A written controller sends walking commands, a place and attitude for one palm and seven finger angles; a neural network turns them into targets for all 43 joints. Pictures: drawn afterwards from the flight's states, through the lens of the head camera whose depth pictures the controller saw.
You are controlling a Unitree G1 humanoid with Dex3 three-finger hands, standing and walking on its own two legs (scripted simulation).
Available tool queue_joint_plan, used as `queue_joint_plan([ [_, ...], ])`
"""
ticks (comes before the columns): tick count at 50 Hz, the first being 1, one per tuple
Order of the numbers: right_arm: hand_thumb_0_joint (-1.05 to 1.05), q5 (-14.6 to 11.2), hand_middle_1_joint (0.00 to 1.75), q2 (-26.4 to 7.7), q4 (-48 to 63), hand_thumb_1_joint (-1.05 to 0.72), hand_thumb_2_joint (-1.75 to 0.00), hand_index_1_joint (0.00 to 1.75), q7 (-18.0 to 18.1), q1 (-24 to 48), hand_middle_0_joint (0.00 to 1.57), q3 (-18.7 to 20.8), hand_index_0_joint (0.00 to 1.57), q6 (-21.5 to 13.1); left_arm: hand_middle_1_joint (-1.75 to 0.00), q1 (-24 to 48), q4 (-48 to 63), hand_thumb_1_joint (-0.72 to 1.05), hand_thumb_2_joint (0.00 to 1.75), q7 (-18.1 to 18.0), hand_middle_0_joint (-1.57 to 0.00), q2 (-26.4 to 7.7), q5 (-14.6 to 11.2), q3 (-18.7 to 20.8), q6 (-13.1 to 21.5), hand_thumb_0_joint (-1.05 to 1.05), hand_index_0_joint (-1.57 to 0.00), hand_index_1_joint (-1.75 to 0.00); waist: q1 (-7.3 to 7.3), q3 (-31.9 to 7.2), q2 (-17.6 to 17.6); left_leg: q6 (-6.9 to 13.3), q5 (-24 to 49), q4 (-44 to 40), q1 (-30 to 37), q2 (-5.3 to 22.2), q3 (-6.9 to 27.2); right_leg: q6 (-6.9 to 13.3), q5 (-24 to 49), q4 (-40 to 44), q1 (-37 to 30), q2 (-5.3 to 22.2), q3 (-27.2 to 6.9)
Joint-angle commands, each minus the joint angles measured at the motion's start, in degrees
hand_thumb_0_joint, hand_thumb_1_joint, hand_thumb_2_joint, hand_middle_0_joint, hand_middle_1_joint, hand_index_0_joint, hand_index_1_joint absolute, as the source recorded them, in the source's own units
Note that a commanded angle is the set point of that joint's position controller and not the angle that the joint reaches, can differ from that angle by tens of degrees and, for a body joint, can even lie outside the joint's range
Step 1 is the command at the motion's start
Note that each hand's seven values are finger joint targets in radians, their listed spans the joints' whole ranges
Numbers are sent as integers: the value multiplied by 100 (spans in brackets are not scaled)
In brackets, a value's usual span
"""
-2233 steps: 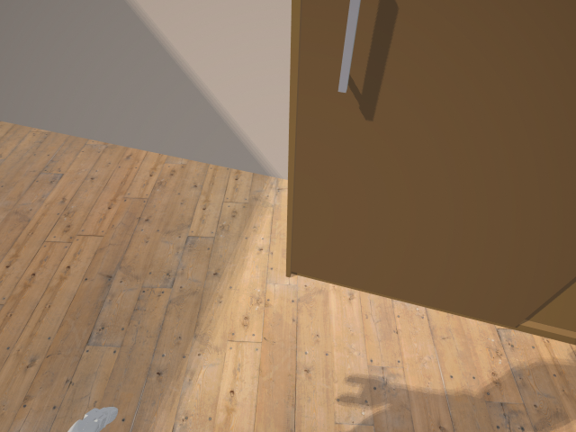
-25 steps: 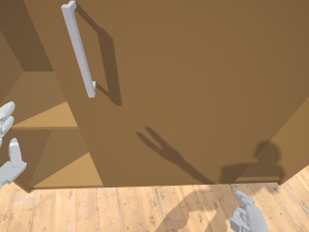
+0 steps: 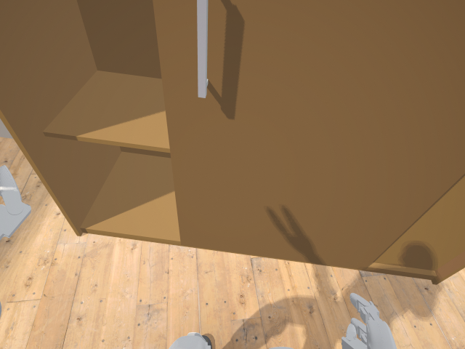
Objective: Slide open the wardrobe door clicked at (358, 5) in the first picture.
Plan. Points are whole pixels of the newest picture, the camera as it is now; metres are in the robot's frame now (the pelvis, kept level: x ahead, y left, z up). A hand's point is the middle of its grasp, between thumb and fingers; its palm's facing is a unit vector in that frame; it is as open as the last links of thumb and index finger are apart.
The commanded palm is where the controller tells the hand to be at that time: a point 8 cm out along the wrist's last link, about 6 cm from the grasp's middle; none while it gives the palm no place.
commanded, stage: stop stepping back and stand still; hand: left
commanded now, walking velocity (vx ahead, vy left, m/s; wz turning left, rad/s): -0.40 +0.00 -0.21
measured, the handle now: (204, 38) +0.62 +0.12 +0.24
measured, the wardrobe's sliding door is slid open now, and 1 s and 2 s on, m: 0.47 0.47 0.47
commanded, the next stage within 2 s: let the arm hang, fingers relaxed in 1.28 s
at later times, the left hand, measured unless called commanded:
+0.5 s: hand (3, 262) +0.17 +0.28 +0.17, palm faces +0.34 -0.88 -0.32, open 7.4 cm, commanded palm +0.09 +0.32 +0.19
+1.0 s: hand (41, 218) +0.23 +0.27 +0.17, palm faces +0.27 -0.87 -0.41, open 7.4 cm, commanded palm +0.16 +0.32 +0.19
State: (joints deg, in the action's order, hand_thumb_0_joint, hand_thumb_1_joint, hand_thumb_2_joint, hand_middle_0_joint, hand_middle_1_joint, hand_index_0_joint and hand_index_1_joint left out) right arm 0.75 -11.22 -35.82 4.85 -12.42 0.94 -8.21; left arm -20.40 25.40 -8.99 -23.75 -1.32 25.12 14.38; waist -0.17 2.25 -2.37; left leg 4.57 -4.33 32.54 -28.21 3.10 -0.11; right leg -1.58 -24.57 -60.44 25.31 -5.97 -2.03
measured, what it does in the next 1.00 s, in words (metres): steps on the spot: right foot, then left foot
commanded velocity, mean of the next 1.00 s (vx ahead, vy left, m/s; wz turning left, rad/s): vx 0.13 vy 0.00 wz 0.00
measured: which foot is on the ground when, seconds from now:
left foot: down 0.00-0.14, up 0.16-0.32, down 0.34-0.62, up 0.64-0.86, down 0.88-1.00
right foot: up 0.00-0.14, down 0.16-0.34, up 0.36-0.60, down 0.62-1.00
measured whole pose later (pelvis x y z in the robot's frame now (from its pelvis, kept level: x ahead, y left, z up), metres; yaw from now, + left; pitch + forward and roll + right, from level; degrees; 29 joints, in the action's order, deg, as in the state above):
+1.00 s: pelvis -0.03 +0.05 +0.00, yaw -10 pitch +1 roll +0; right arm 1.2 -11.1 -36.3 3.8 -12.1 0.3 -9.9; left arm -26.4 27.2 -8.4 -22.7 -1.4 22.7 12.7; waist 0.1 1.7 3.7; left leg 0.1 -16.8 34.4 -18.2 2.0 -4.3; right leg -0.4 -22.4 -35.2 12.6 1.7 2.4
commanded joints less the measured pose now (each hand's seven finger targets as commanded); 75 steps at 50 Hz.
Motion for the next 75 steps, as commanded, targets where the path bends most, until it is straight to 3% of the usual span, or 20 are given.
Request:
queue_joint_plan([
  [1,0,-108,30,-869,896,-90,-90,30,-160,677,20,431,20,-375,-30,-421,1298,90,90,-24,-20,-809,-155,519,341,0,-20,-30,-210,-1029,-1039,106,-3137,-2276,-196,1245,686,153,-550,-76,-1080,-63,527],
  [5,0,-100,30,-715,1016,-90,-90,30,-197,559,20,288,20,-410,-30,-780,2030,90,90,44,-20,-1162,-314,736,349,0,-20,-30,-223,-1358,-1261,-804,-2732,-1725,1137,633,-188,469,-1038,3412,-1189,32,946],
  [6,0,-111,30,-663,968,-90,-90,30,-181,452,20,259,20,-361,-30,-736,2130,90,90,61,-20,-1296,-276,771,358,0,-20,-30,-161,-1239,-322,-936,-2080,-195,1418,56,-823,752,-944,4464,-697,682,112],
  [8,0,-34,30,-665,854,-90,-90,30,-198,577,20,192,20,-227,-30,-271,2292,90,90,-28,-20,-1538,-231,812,349,0,-20,-30,-158,-475,1587,-695,-1622,3113,486,-281,45,1488,-613,5537,697,2780,-2916],
  [12,0,-125,30,-814,788,-90,-90,30,-8,587,20,193,20,-315,-30,487,1274,90,90,-31,-20,-1075,-229,443,26,0,-20,-30,49,-535,1287,-484,-1315,1463,604,64,360,962,541,4274,-424,1988,-1539],
  [15,0,-107,30,-849,518,-90,-90,30,168,303,20,103,20,-330,-30,509,256,90,90,-103,-20,-711,-100,101,-133,0,-20,-30,160,-352,-59,-278,-1602,-579,1900,-125,-87,573,208,3377,-221,1297,-540],
  [17,0,-131,30,-1066,740,-90,-90,30,228,373,20,110,20,-375,-30,933,579,90,90,-109,-20,-630,-59,-106,-94,0,-20,-30,170,-95,-1523,246,-2743,-1784,2100,1249,2146,156,-305,1791,656,477,273],
  [20,0,10,30,-808,717,-90,-90,30,127,317,20,58,20,-429,-30,714,1170,90,90,-67,-20,-1062,-74,212,-8,0,-20,-30,197,-291,-611,592,-2994,-2467,1732,1702,3068,196,-439,408,730,524,57],
  [24,0,-27,30,-776,893,-90,-90,30,-127,525,20,90,20,-452,-30,-768,1994,90,90,-38,-20,-809,-39,268,-19,0,-20,-30,-47,-660,-1413,177,-3078,-2375,496,951,719,238,298,1470,-1118,539,665],
  [28,0,50,30,-745,1005,-90,-90,30,-68,461,20,120,20,-187,-30,-1452,1538,90,90,-138,-20,-1195,7,828,-21,0,-20,-30,-57,-540,-1167,-52,-3803,-1687,-757,756,393,340,22,2700,-2680,364,1025],
  [29,0,56,30,-720,989,-90,-90,30,-29,455,20,158,20,-107,-30,-1465,1316,90,90,-165,-20,-1216,24,903,-54,0,-20,-30,-129,-555,-501,-151,-3598,-761,-1022,534,158,474,-276,3255,-2942,528,642],
  [31,0,0,30,-686,1016,-90,-90,30,-6,420,20,243,20,-10,-30,-1031,1145,90,90,-156,-20,-1371,-17,1013,-92,0,-20,-30,-100,-350,1849,-408,-2708,2581,-1625,-296,-234,1454,-1752,5105,-2042,2643,-3048],
  [34,0,62,30,-682,575,-90,-90,30,-68,118,20,171,20,-127,-30,-506,467,90,90,-152,-20,-1287,-39,1089,169,0,-20,-30,132,-646,808,-488,-1972,2998,-952,64,87,1424,-463,4694,-1578,2500,-2197],
  [41,0,51,30,-749,495,-90,-90,30,38,416,20,118,20,-410,-30,243,869,90,90,-99,-20,-736,7,56,177,0,-20,-30,41,-278,975,-347,-994,152,1293,-181,-539,755,1002,3988,-822,1740,-349],
  [47,0,48,30,-854,736,-90,-90,30,-23,416,20,181,20,-489,-30,-262,1984,90,90,-103,-20,-1544,-7,1024,337,0,-20,-30,-135,-684,-1457,72,843,-1067,1609,787,984,108,1134,2423,-961,617,418],
  [57,0,-97,30,-774,880,-90,-90,30,-158,200,20,172,20,-229,-30,-1426,949,90,90,-48,-20,-827,-223,683,22,0,-20,-30,66,-1758,189,-373,2440,41,2079,299,-263,184,4754,3058,-1954,1007,73],
  [68,0,-60,30,-712,1013,-90,-90,30,31,514,20,83,20,-91,-30,-534,1554,90,90,-105,-20,-1063,-131,504,-65,0,-20,-30,20,-1240,-211,-372,1409,-348,1812,208,-156,175,3598,3418,-1765,1026,97],
  [69,0,-140,30,-1887,-167,-90,-90,30,-515,807,20,390,20,-209,-30,-377,-3065,90,90,636,-20,-104,233,-1925,-965,0,-20,-30,248,-727,-254,-329,1931,342,1411,409,19,299,3853,2626,-1111,1511,376],
  [72,0,-59,30,-1495,-116,-90,-90,30,-529,555,20,283,20,400,-30,-142,-3645,90,90,873,-20,95,262,-1883,-1435,0,-20,-30,18,-673,-450,-97,309,-388,654,696,446,226,897,2577,-930,1068,403],
  [75,0,50,30,-1444,-150,-90,-90,30,-512,557,20,137,20,551,-30,194,-4527,90,90,908,-20,-50,274,-2017,-1420,0,-20,-30,-53,-637,472,-60,95,-526,396,521,677,273,1082,2826,-1349,1080,339],
])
